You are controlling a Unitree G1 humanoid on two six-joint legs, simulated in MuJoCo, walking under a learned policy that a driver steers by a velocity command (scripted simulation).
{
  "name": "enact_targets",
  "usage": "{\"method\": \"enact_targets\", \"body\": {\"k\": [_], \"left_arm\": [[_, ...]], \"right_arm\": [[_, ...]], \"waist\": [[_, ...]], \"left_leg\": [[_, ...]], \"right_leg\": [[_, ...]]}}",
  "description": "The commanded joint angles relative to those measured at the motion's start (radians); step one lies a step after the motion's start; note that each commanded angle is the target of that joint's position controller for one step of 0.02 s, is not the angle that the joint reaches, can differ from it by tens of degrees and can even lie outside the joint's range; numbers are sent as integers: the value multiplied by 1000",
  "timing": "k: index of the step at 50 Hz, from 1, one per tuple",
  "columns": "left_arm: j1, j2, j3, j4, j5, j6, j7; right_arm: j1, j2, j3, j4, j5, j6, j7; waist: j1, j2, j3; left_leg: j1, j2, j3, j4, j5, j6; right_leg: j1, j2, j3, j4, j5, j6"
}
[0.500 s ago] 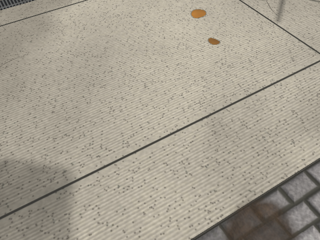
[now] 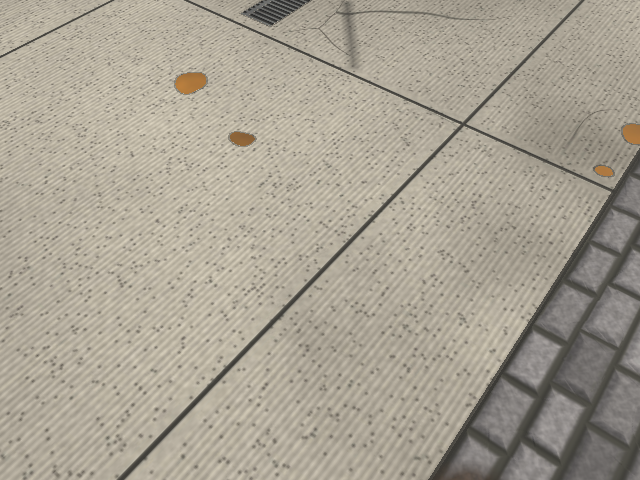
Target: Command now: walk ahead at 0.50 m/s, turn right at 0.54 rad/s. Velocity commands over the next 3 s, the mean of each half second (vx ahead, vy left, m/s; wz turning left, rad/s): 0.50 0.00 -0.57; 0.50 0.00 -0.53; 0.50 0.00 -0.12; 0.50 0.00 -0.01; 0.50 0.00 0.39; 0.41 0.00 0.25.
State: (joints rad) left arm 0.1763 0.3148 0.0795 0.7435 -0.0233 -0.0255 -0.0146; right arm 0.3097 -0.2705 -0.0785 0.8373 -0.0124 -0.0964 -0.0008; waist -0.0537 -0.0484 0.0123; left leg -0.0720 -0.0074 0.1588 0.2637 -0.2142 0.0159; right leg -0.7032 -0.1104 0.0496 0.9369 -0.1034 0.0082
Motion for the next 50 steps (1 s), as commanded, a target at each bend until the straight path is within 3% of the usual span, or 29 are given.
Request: {"method": "enact_targets", "body": {"k": [1, 5, 7, 8, 9, 10, 11, 12, 13, 14, 15, 16, 17, 20, 25, 29, 32, 33, 34, 35, 36, 37, 38, 39, 40, 41, 43, 46, 50], "left_arm": [[-55, -1, -12, -78, 3, -11, -22], [-154, 16, -11, -134, 2, -7, -41], [-151, 37, -1, -153, 5, -4, -46], [-111, 57, 10, -151, 6, -1, -45], [5, 90, 32, -126, 4, 1, -42], [179, 156, 69, -76, 0, 6, -29], [276, 269, 99, -58, -6, 15, -5], [232, 312, 91, -100, -3, -3, -13], [236, 215, 63, -102, 2, -17, -22], [210, 175, 50, -94, 4, -28, -23], [142, 147, 41, -102, 4, -32, -20], [81, 112, 29, -116, 11, -32, -16], [49, 101, 24, -134, 22, -32, -12], [57, 120, 30, -132, 17, -40, 4], [126, 138, 38, -104, 4, -31, 28], [186, 138, 40, -77, -5, -22, 31], [178, 134, 42, -76, -1, -13, 35], [165, 118, 37, -80, -1, -9, 35], [162, 78, 22, -89, 4, -11, 32], [179, 17, -1, -108, 23, -13, 31], [307, -11, -11, -142, -15, -22, 31], [287, 99, 9, -108, -22, -21, 35], [183, 143, 22, -118, -14, -15, 33], [138, 131, 22, -125, -4, -10, 34], [107, 119, 25, -136, 4, -9, 30], [113, 101, 25, -139, -2, -6, 23], [115, 55, 16, -141, -6, 1, 18], [61, 22, 2, -158, 4, -1, 18], [-47, 2, -16, -175, 10, -23, -4]], "right_arm": [[-82, -158, -35, -71, 7, -14, -10], [-31, -195, -48, -41, 29, 8, -11], [-30, -219, -56, -35, 38, 22, -12], [-35, -236, -60, -36, 43, 29, -14], [-47, -241, -60, -38, 47, 39, -16], [-34, -213, -48, -41, 41, 41, -20], [4, -123, -18, -77, -1, 32, -19], [26, -63, 12, -124, 0, -5, -9], [-96, -159, -9, -140, 41, -32, 4], [-140, -161, -7, -155, 55, -46, 8], [-137, -149, -5, -142, 33, -51, -1], [-127, -162, -14, -132, 12, -44, -7], [-109, -164, -18, -128, 7, -31, -5], [-117, -127, -11, -136, -4, -5, -6], [-300, -78, 14, -184, 3, -8, 6], [-370, -109, 7, -212, 21, -23, 25], [-320, -143, -9, -207, 23, -35, 30], [-252, -152, -18, -189, 22, -39, 27], [-154, -181, -33, -171, 9, -45, 20], [-4, -238, -46, -159, -4, -44, 11], [57, -300, -62, -123, -11, -30, 20], [21, -197, -39, -145, 11, -26, 25], [-16, -145, -24, -152, 15, -19, 19], [-61, -130, -16, -157, 5, -13, 17], [-87, -109, -10, -149, 1, -9, 15], [-98, -102, -5, -143, -4, -11, 11], [-83, -98, -5, -122, 1, -20, 13], [-58, -134, -16, -88, 7, -27, 15], [-46, -162, -18, -60, 22, -12, 13]], "waist": [[15, 97, 38], [-11, 96, 71], [10, 113, 55], [40, 131, 16], [110, 127, -49], [190, 97, -142], [183, -110, -221], [115, -225, -375], [181, -75, -331], [164, -59, -207], [115, 25, -136], [75, 16, -96], [47, -5, -83], [32, 8, -65], [99, -24, -14], [123, -40, -2], [87, -80, -11], [49, -87, -32], [1, -68, -105], [-49, 65, -248], [22, 430, -332], [-2, 288, -240], [-25, 195, -130], [-8, 126, -75], [6, 123, -29], [27, 154, -19], [34, 162, -13], [34, 124, 6], [8, 112, 22]], "left_leg": [[-38, 265, -64, -132, 252, 151], [80, 304, -20, -92, 278, 124], [132, 313, 9, -4, 487, 104], [143, 307, 28, 85, 671, 92], [122, 282, 59, 253, 806, 72], [-2, 238, 86, 489, 762, 33], [-353, 154, 92, 853, 196, -29], [-641, -29, -134, 1106, -401, -61], [-752, 24, -251, 1146, -341, -38], [-784, 62, -233, 1094, -257, -13], [-728, 105, -235, 1004, -181, -9], [-652, 131, -238, 923, -137, -14], [-589, 142, -243, 893, -107, -19], [-548, 123, -219, 770, -33, -59], [-495, 56, -210, 399, 262, -86], [-435, 22, -234, 267, 283, -70], [-361, 14, -239, 225, 162, -33], [-270, 9, -220, 189, 154, -12], [-98, 53, -245, 183, 145, 25], [160, 232, -424, 194, 90, 83], [405, 421, -909, 66, -192, 229], [353, 415, -930, 25, -383, 208], [242, 375, -761, 20, -330, 168], [132, 334, -636, 9, -189, 150], [54, 299, -547, -10, -82, 149], [0, 276, -473, -31, -19, 140], [-40, 252, -393, -71, 50, 159], [-29, 266, -324, -108, 164, 196], [-11, 233, -201, -118, 264, 178]], "right_leg": [[38, -12, -17, -149, 134, -10], [29, 6, -61, -261, 62, -49], [80, 46, -105, -288, -38, -84], [159, 85, -140, -290, -91, -105], [316, 137, -173, -331, -86, -134], [589, 177, -159, -370, -35, -172], [900, -46, 215, -399, -39, -272], [1087, -229, 771, -588, -230, -447], [1069, -218, 714, -650, -253, -390], [952, -184, 569, -644, -201, -352], [801, -138, 460, -641, -115, -316], [678, -104, 379, -653, -12, -297], [598, -84, 348, -677, 43, -296], [495, -52, 269, -711, 167, -308], [446, 13, 198, -702, 60, -244], [496, -18, 281, -641, -23, -224], [554, -40, 361, -552, -13, -199], [547, -17, 361, -501, 8, -180], [507, 36, 323, -368, 33, -147], [376, 110, 225, -75, -142, -104], [28, 213, 125, 223, -512, -51], [-81, 134, 154, 347, -462, -35], [-103, 103, 127, 369, -367, -29], [-65, 70, 101, 350, -297, -22], [-48, 44, 100, 304, -251, -19], [-2, 18, 94, 277, -222, -19], [26, 14, 73, 229, -206, -16], [-16, 15, 76, 97, -139, -6], [26, 14, 10, -155, 49, -7]]}}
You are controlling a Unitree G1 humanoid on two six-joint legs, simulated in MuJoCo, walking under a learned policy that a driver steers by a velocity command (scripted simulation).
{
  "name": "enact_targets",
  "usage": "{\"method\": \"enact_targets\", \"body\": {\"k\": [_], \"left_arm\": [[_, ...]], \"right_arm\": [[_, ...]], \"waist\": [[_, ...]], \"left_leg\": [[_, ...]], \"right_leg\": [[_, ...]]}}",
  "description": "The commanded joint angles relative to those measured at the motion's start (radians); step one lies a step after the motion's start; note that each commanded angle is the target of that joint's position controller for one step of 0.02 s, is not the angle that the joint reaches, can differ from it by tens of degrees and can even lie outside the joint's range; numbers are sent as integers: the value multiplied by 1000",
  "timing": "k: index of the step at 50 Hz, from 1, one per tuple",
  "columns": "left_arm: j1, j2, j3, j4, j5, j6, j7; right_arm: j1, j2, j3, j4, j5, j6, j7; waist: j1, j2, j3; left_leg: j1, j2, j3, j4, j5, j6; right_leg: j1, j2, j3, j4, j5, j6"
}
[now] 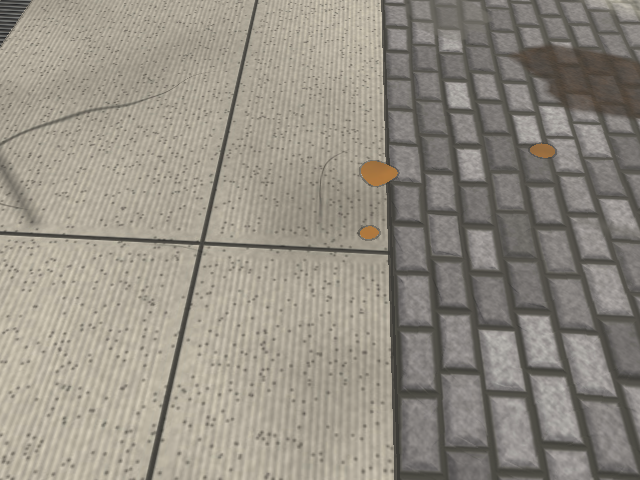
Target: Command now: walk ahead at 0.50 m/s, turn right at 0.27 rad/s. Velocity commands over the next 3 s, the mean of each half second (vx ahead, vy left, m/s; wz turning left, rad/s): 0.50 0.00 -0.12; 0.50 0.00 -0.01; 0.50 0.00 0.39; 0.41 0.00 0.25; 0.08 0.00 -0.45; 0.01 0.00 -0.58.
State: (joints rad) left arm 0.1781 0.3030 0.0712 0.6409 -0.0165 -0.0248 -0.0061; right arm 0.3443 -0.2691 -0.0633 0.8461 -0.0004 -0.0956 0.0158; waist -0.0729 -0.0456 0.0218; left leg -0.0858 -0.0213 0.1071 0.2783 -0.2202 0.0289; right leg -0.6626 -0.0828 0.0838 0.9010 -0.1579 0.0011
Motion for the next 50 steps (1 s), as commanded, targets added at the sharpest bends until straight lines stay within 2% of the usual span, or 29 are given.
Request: {"method": "enact_targets", "body": {"k": [1, 4, 6, 8, 9, 10, 11, 12, 13, 14, 15, 16, 18, 20, 23, 26, 31, 34, 35, 36, 37, 38, 39, 40, 41, 42, 43, 45, 50], "left_arm": [[-85, 7, -12, -79, 3, -29, -19], [-171, 10, -16, -106, -5, -37, -32], [-191, 30, -10, -121, -6, -39, -37], [-110, 67, 9, -104, 2, -40, -37], [28, 103, 32, -59, 7, -38, -32], [192, 160, 57, -15, 11, -32, -19], [280, 271, 75, -3, 26, -27, -6], [292, 223, 59, -7, 14, -29, -10], [228, 168, 38, -3, 11, -35, -14], [169, 134, 27, -3, 8, -38, -16], [111, 105, 18, -2, 12, -41, -20], [72, 78, 10, -5, 18, -47, -23], [49, 76, 12, 5, 19, -61, -23], [60, 93, 18, 27, 17, -74, -19], [98, 107, 21, 61, 15, -73, -5], [142, 132, 26, 91, 10, -66, 4], [215, 153, 34, 153, -3, -47, 10], [202, 168, 40, 170, -5, -31, 17], [183, 170, 39, 170, -4, -24, 20], [190, 141, 26, 167, 4, -19, 23], [278, 57, -4, 136, 19, -30, 20], [327, 4, -22, 150, 16, -50, 14], [231, 107, 3, 140, -10, -67, 6], [147, 129, 8, 113, -25, -76, 4], [99, 123, 7, 104, -14, -79, 9], [93, 114, 12, 106, -2, -73, 11], [118, 98, 12, 113, 0, -63, 11], [142, 63, 7, 124, 3, -43, 14], [-20, 38, -2, 76, 19, -45, 14]], "right_arm": [[-64, -172, -34, -59, 14, -8, -5], [2, -196, -37, -23, 25, 7, -5], [18, -210, -40, -4, 33, 20, -6], [0, -229, -43, 4, 40, 31, -12], [-7, -218, -37, 7, 41, 35, -16], [-8, -181, -20, -4, 24, 32, -20], [65, -67, 19, -49, -5, 16, -14], [62, -103, 16, -34, 9, -8, -7], [-18, -174, -7, -58, 41, -17, 1], [-79, -169, -4, -72, 44, -21, 1], [-99, -157, -6, -68, 27, -19, -3], [-84, -152, -10, -61, 17, -8, -5], [-46, -113, -4, -44, 15, 16, -4], [-81, -99, -1, -56, 7, 30, -9], [-187, -84, 5, -85, 1, 27, -7], [-293, -65, 17, -109, 7, 16, 7], [-400, -83, 18, -155, 15, 5, 33], [-341, -116, 6, -148, 12, -1, 40], [-245, -140, -9, -122, 10, -2, 35], [-87, -191, -34, -75, 7, -1, 25], [48, -288, -57, -57, -13, 2, 17], [94, -276, -54, -37, 4, 7, 23], [61, -201, -30, -43, 17, 6, 21], [-13, -176, -22, -56, 15, 7, 18], [-76, -155, -16, -66, 6, 8, 16], [-116, -127, -7, -73, -6, 5, 17], [-135, -111, -3, -74, -15, 1, 18], [-136, -115, -4, -64, -7, -9, 18], [-72, -156, -16, -26, 5, -4, -4]], "waist": [[14, 107, 20], [-14, 114, 42], [-1, 131, 48], [69, 149, -7], [143, 136, -90], [214, 102, -202], [179, -146, -331], [192, -175, -440], [185, -113, -278], [160, -76, -168], [126, -29, -102], [90, -43, -71], [53, -49, -64], [46, -29, -34], [74, -9, 3], [114, -9, 30], [141, -9, 58], [95, -34, 16], [39, -35, -43], [-26, -13, -154], [-23, 157, -326], [-15, 331, -418], [-41, 241, -313], [-24, 188, -184], [1, 123, -108], [33, 120, -62], [62, 142, -61], [84, 139, -53], [52, 96, 5]], "left_leg": [[3, 241, -129, -131, 273, 159], [52, 268, -121, -119, 283, 151], [109, 298, -124, -88, 349, 139], [132, 291, -90, 33, 605, 113], [91, 253, -45, 192, 721, 87], [-73, 210, -14, 421, 583, 48], [-470, 58, -3, 822, 16, -21], [-602, 9, -171, 992, -366, -21], [-699, 71, -190, 1042, -314, -12], [-697, 116, -164, 1000, -224, -3], [-659, 146, -155, 937, -152, -8], [-595, 171, -164, 887, -99, -13], [-522, 177, -159, 849, -43, -32], [-550, 178, -158, 778, 23, -51], [-593, 171, -156, 587, 189, -63], [-551, 135, -128, 400, 323, -56], [-567, 107, -133, 263, 277, -16], [-463, 70, -102, 227, 162, 27], [-323, 34, -66, 205, 156, 50], [-82, 45, -76, 225, 184, 83], [315, 289, -419, 249, 149, 206], [483, 404, -805, 84, -57, 300], [422, 379, -765, 35, -188, 255], [286, 352, -634, 12, -162, 218], [147, 318, -537, -13, -77, 203], [37, 284, -464, -44, 11, 195], [-25, 264, -423, -71, 63, 193], [-81, 249, -353, -116, 140, 209], [-75, 213, -243, -157, 263, 197]], "right_leg": [[10, -8, -48, -175, 136, -2], [42, 12, -84, -275, 130, -16], [59, 26, -92, -322, 68, -42], [215, 72, -128, -380, 35, -81], [419, 104, -153, -419, 77, -110], [698, 32, -67, -382, 104, -148], [1051, -240, 391, -421, 6, -289], [1081, -325, 678, -565, -94, -357], [968, -284, 530, -581, -117, -310], [823, -232, 379, -598, -63, -276], [693, -186, 286, -628, 3, -253], [599, -153, 222, -662, 72, -240], [508, -136, 163, -721, 131, -251], [481, -131, 107, -755, 184, -260], [502, -110, 41, -774, 200, -240], [511, -96, -9, -782, 164, -214], [661, -163, 5, -722, 173, -196], [734, -177, 5, -621, 381, -166], [726, -145, -24, -505, 545, -145], [643, -89, -67, -304, 558, -113], [311, 16, -115, 72, 242, -51], [51, 154, -21, 300, -420, -16], [-67, 96, 52, 395, -416, -30], [-108, 44, 18, 381, -321, -43], [-81, 0, -8, 330, -234, -43], [-30, -32, -7, 274, -174, -40], [32, -49, -1, 249, -138, -36], [66, -59, -12, 199, -110, -19], [-4, -55, -31, -78, 130, 21]]}}
Over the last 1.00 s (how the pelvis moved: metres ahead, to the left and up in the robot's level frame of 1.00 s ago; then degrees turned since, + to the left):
0.54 -0.12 0.00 -33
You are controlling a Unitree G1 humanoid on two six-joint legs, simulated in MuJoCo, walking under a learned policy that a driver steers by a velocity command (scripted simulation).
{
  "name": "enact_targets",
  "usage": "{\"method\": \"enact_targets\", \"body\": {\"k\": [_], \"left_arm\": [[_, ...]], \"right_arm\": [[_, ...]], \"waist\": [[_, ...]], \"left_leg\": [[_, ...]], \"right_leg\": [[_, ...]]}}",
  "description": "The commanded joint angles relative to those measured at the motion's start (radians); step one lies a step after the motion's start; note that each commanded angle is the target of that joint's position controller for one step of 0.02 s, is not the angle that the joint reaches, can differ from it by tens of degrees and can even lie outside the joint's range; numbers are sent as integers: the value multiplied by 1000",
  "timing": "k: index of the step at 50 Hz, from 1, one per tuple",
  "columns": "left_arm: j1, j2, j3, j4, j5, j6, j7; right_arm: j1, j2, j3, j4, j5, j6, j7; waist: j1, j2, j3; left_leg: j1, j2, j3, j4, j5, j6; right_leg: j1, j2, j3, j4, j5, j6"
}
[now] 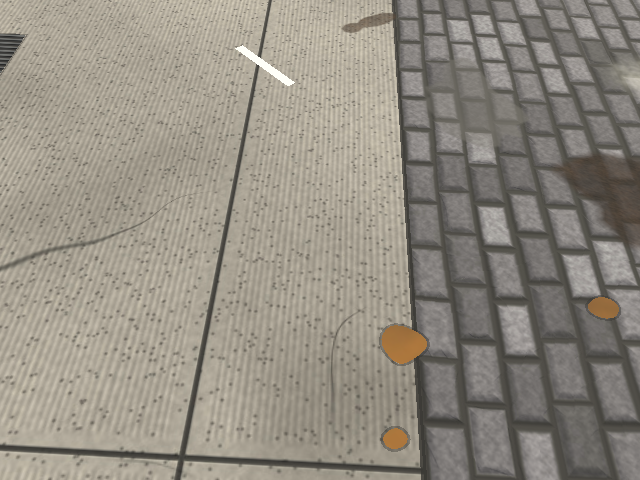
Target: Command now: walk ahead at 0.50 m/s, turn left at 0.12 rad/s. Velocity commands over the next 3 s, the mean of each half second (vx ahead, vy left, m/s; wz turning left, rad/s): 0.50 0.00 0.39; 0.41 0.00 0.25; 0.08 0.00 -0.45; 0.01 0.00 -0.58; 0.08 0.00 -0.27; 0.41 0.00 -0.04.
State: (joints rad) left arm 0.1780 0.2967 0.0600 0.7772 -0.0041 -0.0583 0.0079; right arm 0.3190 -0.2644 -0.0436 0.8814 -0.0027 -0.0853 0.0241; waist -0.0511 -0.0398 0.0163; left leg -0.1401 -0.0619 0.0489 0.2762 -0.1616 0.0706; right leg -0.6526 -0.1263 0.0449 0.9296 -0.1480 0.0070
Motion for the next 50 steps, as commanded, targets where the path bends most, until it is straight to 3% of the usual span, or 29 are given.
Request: {"method": "enact_targets", "body": {"k": [1, 5, 7, 10, 11, 12, 13, 14, 15, 16, 17, 19, 21, 23, 27, 30, 33, 35, 36, 37, 38, 39, 40, 41, 42, 43, 44, 46, 50], "left_arm": [[-58, 35, 6, -69, 6, -17, -3], [-192, 28, -2, -101, -6, -34, -23], [-229, 42, 1, -115, -10, -44, -34], [-165, 89, 17, -100, -11, -58, -38], [-69, 116, 32, -72, -9, -61, -32], [81, 165, 53, -39, 4, -64, -24], [212, 257, 76, -24, 22, -59, -15], [242, 232, 70, -11, 13, -47, -19], [185, 147, 45, -21, 6, -45, -19], [128, 108, 33, -27, 4, -43, -15], [70, 81, 24, -22, 6, -44, -17], [2, 53, 18, -14, 15, -50, -18], [-13, 65, 25, 1, 15, -61, -16], [-6, 87, 34, 17, 18, -65, -11], [11, 121, 44, 38, 15, -55, 0], [56, 148, 53, 57, 4, -41, 5], [88, 173, 63, 75, -14, -20, 4], [77, 201, 72, 75, -25, -6, 6], [84, 209, 73, 82, -31, 0, 6], [78, 200, 65, 91, -33, 5, 5], [103, 155, 44, 94, -13, 1, 4], [211, 13, -4, 55, 23, -18, -13], [158, 81, 5, 84, -17, -45, -21], [46, 148, 26, 58, -62, -52, -23], [25, 127, 21, 53, -57, -52, -15], [21, 121, 24, 72, -33, -43, -7], [53, 120, 30, 88, -28, -26, -3], [116, 84, 29, 119, -27, 12, 4], [69, 50, 23, 91, -8, 36, 10]], "right_arm": [[-30, -166, -36, -55, 11, -11, -16], [50, -186, -44, -24, 24, 7, -27], [70, -187, -47, -15, 29, 18, -32], [54, -201, -58, -15, 28, 31, -41], [41, -190, -54, -20, 27, 34, -41], [38, -144, -38, -33, 16, 34, -39], [106, -53, -12, -70, 7, 24, -36], [149, -44, -4, -82, 27, 9, -34], [92, -151, -33, -81, 48, 6, -34], [21, -166, -40, -98, 50, 9, -35], [-6, -153, -42, -102, 41, 14, -36], [6, -119, -48, -105, 35, 38, -33], [-4, -85, -44, -120, 35, 59, -30], [-40, -78, -44, -144, 28, 69, -30], [-137, -61, -35, -179, 26, 60, -6], [-241, -51, -27, -220, 24, 57, 13], [-296, -67, -30, -259, 24, 61, 27], [-269, -95, -44, -270, 21, 66, 31], [-210, -112, -55, -260, 17, 67, 29], [-63, -144, -80, -219, 18, 68, 22], [110, -208, -111, -164, 23, 72, 4], [107, -335, -124, -160, 17, 66, -10], [121, -257, -95, -193, 7, 54, -7], [59, -210, -76, -189, -10, 40, -1], [-1, -182, -69, -184, -10, 30, -1], [-63, -139, -58, -180, -6, 25, -1], [-101, -115, -51, -181, -12, 19, -4], [-141, -101, -47, -169, -22, 4, -6], [-195, -121, -51, -146, -24, 3, -38]], "waist": [[19, 90, 17], [-27, 93, 42], [-28, 105, 47], [28, 138, 16], [81, 133, -35], [146, 104, -159], [156, -89, -331], [142, -295, -415], [151, -169, -272], [140, -111, -165], [112, -65, -93], [62, -95, -30], [46, -72, -6], [43, -39, 11], [72, -16, 33], [112, 2, 63], [117, -3, 80], [81, -28, 44], [42, -37, -2], [-47, -18, -76], [-119, 47, -166], [-7, 331, -258], [-67, 215, -417], [-79, 139, -280], [-39, 106, -193], [-6, 80, -133], [31, 106, -113], [76, 101, -101], [94, 117, -64]], "left_leg": [[-20, 239, -169, -153, 205, 145], [15, 244, -179, -118, 157, 134], [63, 269, -217, -74, 146, 127], [100, 295, -270, 20, 196, 99], [80, 259, -251, 118, 285, 77], [-13, 197, -212, 324, 258, 45], [-333, 64, -116, 688, -37, -22], [-545, 19, -148, 911, -443, -42], [-625, 82, -194, 1004, -392, -37], [-637, 123, -167, 1006, -306, -34], [-604, 155, -155, 967, -234, -40], [-515, 200, -157, 901, -153, -48], [-506, 210, -146, 872, -111, -60], [-542, 214, -152, 804, -43, -72], [-526, 201, -107, 572, 151, -70], [-517, 185, -53, 448, 183, -54], [-528, 166, -22, 383, 107, -21], [-444, 115, 28, 368, 6, 16], [-331, 74, 49, 357, -41, 40], [-117, 26, 60, 286, 12, 72], [193, 65, -40, 272, 58, 108], [520, 379, -566, 207, 50, 279], [526, 486, -793, 66, 130, 339], [419, 458, -587, 76, 359, 285], [285, 413, -416, 100, 509, 239], [172, 367, -304, 86, 549, 202], [77, 346, -232, 54, 572, 179], [-22, 329, -146, -2, 623, 170], [-46, 297, 14, -43, 642, 148]], "right_leg": [[3, 3, 1, -178, 169, 19], [64, 56, -15, -362, 247, 30], [75, 67, 2, -418, 221, 21], [197, 83, 3, -466, 119, -10], [338, 97, -16, -497, 101, -35], [587, 36, 26, -457, 107, -79], [972, -202, 329, -447, 35, -185], [1065, -313, 664, -586, -169, -269], [951, -278, 576, -624, -280, -229], [824, -244, 432, -642, -250, -195], [699, -202, 329, -678, -166, -181], [550, -154, 183, -742, -54, -167], [502, -151, 91, -785, 38, -183], [507, -154, 22, -804, 107, -195], [541, -127, -124, -813, 175, -175], [600, -144, -181, -807, 185, -165], [704, -174, -212, -756, 263, -144], [746, -179, -243, -644, 544, -123], [736, -175, -250, -539, 698, -118], [679, -145, -274, -361, 748, -97], [474, -105, -280, -115, 546, -63], [40, 76, -251, 287, -332, 13], [-7, 126, -11, 445, -490, 13], [-57, 86, 16, 474, -435, 2], [-40, 40, 19, 404, -368, -7], [-3, 10, 21, 327, -324, -4], [75, -6, 30, 290, -286, -1], [168, 8, 28, 241, -224, 12], [151, 21, 7, 25, -39, 38]]}}
Over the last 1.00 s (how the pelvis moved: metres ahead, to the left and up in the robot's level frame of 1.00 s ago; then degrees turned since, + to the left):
0.56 0.00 0.00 -2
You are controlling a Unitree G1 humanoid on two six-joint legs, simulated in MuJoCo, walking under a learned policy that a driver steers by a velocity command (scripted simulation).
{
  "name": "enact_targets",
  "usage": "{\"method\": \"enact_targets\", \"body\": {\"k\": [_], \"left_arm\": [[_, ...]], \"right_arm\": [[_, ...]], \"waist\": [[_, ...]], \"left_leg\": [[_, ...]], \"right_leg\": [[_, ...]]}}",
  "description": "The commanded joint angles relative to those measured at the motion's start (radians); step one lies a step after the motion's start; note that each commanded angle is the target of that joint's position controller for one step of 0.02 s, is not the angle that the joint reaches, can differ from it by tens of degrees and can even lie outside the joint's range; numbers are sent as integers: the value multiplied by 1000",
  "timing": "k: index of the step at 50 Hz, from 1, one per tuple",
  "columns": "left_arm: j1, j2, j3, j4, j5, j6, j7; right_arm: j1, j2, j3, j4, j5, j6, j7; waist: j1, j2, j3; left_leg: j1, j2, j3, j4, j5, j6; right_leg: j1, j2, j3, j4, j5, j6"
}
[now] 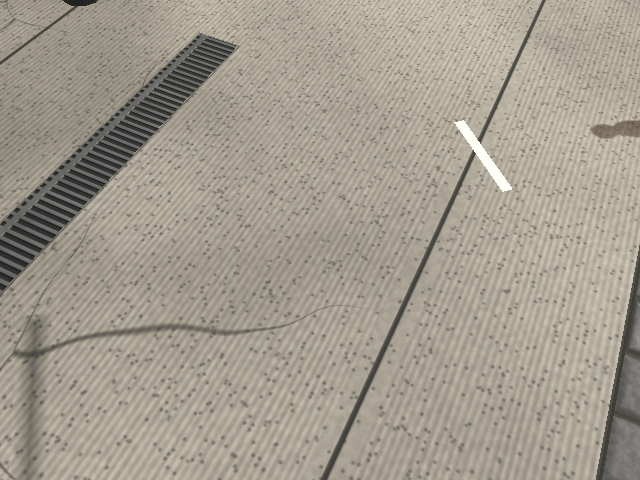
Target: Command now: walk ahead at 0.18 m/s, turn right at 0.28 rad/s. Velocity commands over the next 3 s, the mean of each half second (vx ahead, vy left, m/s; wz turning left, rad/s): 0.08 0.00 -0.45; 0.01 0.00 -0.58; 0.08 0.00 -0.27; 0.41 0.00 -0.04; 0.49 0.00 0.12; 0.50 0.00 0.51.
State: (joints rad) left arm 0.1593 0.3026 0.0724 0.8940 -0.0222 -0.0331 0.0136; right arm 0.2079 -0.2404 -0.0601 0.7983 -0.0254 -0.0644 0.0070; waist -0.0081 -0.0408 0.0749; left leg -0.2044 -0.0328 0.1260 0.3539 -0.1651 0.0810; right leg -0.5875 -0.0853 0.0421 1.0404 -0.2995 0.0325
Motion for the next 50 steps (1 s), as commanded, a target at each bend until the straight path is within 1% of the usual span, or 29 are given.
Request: {"method": "enact_targets", "body": {"k": [1, 4, 7, 11, 12, 13, 14, 15, 16, 17, 18, 19, 20, 22, 25, 28, 31, 33, 34, 35, 36, 37, 38, 39, 40, 42, 44, 48, 50], "left_arm": [[63, 40, 8, -37, 12, 11, -2], [-9, 35, 5, -78, 11, 16, -19], [-47, 50, 13, -115, 12, 28, -36], [-29, 61, 26, -145, 10, 35, -57], [26, 73, 34, -136, 10, 30, -57], [102, 136, 58, -126, 17, 24, -46], [154, 262, 90, -132, 28, 24, -20], [145, 260, 80, -151, 49, 23, -20], [110, 206, 63, -170, 37, 16, -30], [43, 171, 56, -182, 22, 10, -26], [-3, 147, 50, -188, 6, 12, -21], [-37, 130, 45, -194, 0, 19, -10], [-46, 133, 45, -200, 9, 26, -1], [-38, 148, 51, -204, 19, 34, 10], [-30, 168, 59, -208, 13, 41, 21], [-45, 170, 60, -218, 16, 52, 24], [-54, 165, 56, -229, 15, 62, 21], [-80, 158, 51, -243, 5, 73, 26], [-66, 137, 44, -247, 2, 78, 31], [-22, 78, 29, -250, 10, 80, 30], [-31, 101, 39, -291, 5, 67, 26], [-6, 182, 62, -268, 15, 57, 20], [21, 206, 77, -240, 5, 61, 16], [45, 181, 76, -214, 5, 73, 20], [43, 158, 70, -213, 8, 82, 21], [3, 114, 55, -238, -1, 88, 14], [-58, 91, 43, -275, -7, 85, 9], [-81, 73, 26, -311, 1, 84, -10], [-66, 89, 31, -314, 0, 89, -18]], "right_arm": [[-87, -150, -36, -58, 1, -11, -30], [-65, -168, -41, -34, 6, 12, -47], [-56, -178, -46, -16, 18, 38, -51], [-85, -192, -54, -18, 44, 68, -59], [-94, -190, -55, -19, 51, 73, -64], [-51, -179, -53, -10, 44, 72, -64], [-50, -136, -38, -47, 0, 63, -56], [-66, -108, -27, -77, -7, 58, -46], [-97, -148, -36, -61, 20, 55, -33], [-127, -149, -39, -65, 41, 56, -32], [-130, -146, -43, -50, 33, 62, -42], [-136, -166, -52, -50, 20, 68, -55], [-126, -156, -51, -48, 17, 73, -57], [-103, -129, -45, -41, 23, 73, -59], [-116, -114, -37, -40, 25, 68, -60], [-123, -127, -38, -40, 30, 63, -52], [-107, -140, -41, -39, 34, 46, -37], [-43, -141, -44, -19, 35, 32, -24], [-6, -169, -53, -8, 29, 29, -22], [11, -246, -69, -11, 9, 34, -28], [-25, -294, -75, -21, -28, 41, -28], [-80, -236, -59, -56, -32, 37, -32], [-132, -187, -47, -71, -18, 37, -39], [-157, -169, -42, -80, 0, 39, -43], [-154, -160, -38, -79, 16, 41, -48], [-114, -163, -35, -70, 16, 50, -58], [-59, -181, -41, -61, 10, 60, -67], [-58, -235, -60, -66, 17, 70, -59], [-68, -250, -66, -69, 24, 71, -48]], "waist": [[41, 125, -122], [4, 121, -121], [-9, 121, -106], [15, 134, -99], [48, 119, -125], [76, 38, -177], [61, -198, -246], [50, -248, -380], [74, -99, -374], [50, -52, -285], [27, 12, -212], [12, -3, -184], [-1, -39, -179], [-6, -72, -193], [10, -79, -212], [22, -111, -202], [22, -133, -190], [-20, -130, -189], [-30, -99, -192], [2, 102, -208], [30, 360, -145], [34, 276, -141], [53, 205, -129], [61, 169, -116], [46, 169, -101], [18, 181, -90], [-24, 203, -103], [-43, 225, -137], [-38, 235, -137]], "left_leg": [[28, 257, -30, -123, 622, 130], [91, 276, 1, -116, 580, 127], [158, 311, 3, -69, 540, 122], [193, 335, 1, 87, 585, 81], [173, 302, 30, 191, 628, 45], [106, 228, 62, 364, 546, -23], [-165, 108, 84, 672, 34, -111], [-381, -52, -81, 911, -556, -146], [-413, 6, -211, 967, -534, -129], [-447, 35, -211, 940, -454, -116], [-451, 58, -203, 860, -384, -120], [-419, 71, -203, 788, -324, -126], [-364, 57, -191, 759, -285, -135], [-328, 35, -186, 659, -250, -152], [-283, 24, -198, 518, -202, -168], [-226, 12, -205, 419, -172, -169], [-180, -1, -207, 303, -177, -152], [-72, -6, -186, 111, -74, -126], [22, 49, -214, 17, -2, -100], [130, 271, -412, -40, 59, -23], [68, 428, -661, -93, 195, 151], [37, 452, -635, -85, 232, 200], [26, 390, -509, -58, 238, 156], [38, 323, -411, -41, 210, 107], [59, 302, -365, -34, 219, 94], [77, 272, -277, -38, 269, 102], [162, 290, -254, -38, 297, 122], [164, 327, -194, -30, 334, 131], [133, 336, -164, -19, 345, 125]], "right_leg": [[93, -19, -7, -145, 165, 15], [89, -13, -36, -264, 232, 12], [65, -4, -59, -321, 173, -6], [106, 38, -110, -418, 64, -59], [203, 72, -131, -514, 148, -86], [362, 67, -62, -603, 425, -133], [593, -148, 244, -572, 968, -255], [728, -309, 551, -625, 929, -467], [681, -282, 475, -656, 792, -438], [602, -227, 373, -663, 662, -377], [518, -174, 309, -682, 538, -319], [451, -142, 278, -700, 448, -288], [394, -112, 261, -711, 422, -279], [381, -90, 251, -714, 424, -277], [376, -79, 271, -706, 344, -266], [340, -67, 320, -712, 213, -253], [351, -64, 390, -687, 205, -239], [331, -33, 401, -634, 233, -203], [279, 9, 376, -582, 173, -160], [150, 111, 249, -370, -75, -99], [-32, 233, 96, -171, -331, -51], [-25, 163, 135, 28, -311, -26], [-22, 153, 124, 104, -240, -13], [-30, 144, 103, 143, -184, 8], [-62, 136, 96, 178, -136, 27], [-67, 123, 45, 143, -88, 53], [-87, 96, 17, 35, -72, 71], [55, 53, -41, -171, -93, 63], [136, 61, -82, -255, -85, 45]]}}
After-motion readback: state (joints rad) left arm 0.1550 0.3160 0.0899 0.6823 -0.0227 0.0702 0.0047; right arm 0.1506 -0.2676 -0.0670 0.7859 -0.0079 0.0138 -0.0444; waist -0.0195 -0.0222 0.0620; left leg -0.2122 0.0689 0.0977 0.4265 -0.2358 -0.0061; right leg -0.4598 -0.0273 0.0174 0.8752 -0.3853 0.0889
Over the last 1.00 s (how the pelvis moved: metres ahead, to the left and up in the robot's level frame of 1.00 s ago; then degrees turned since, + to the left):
0.49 0.09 0.00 20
